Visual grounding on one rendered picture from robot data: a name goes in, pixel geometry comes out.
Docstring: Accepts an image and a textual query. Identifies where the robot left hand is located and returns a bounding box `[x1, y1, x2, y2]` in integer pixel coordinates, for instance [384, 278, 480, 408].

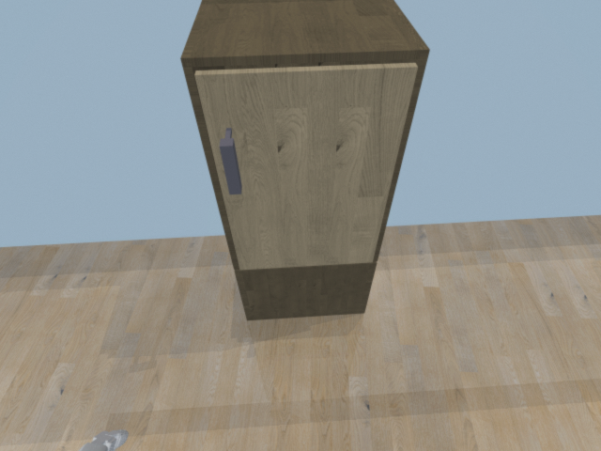
[79, 429, 129, 451]

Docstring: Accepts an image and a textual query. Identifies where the handle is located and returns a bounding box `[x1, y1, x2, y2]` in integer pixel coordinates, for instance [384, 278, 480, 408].
[220, 128, 242, 194]

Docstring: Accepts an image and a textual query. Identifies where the cupboard door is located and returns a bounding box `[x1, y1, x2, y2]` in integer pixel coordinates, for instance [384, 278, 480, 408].
[194, 63, 418, 270]

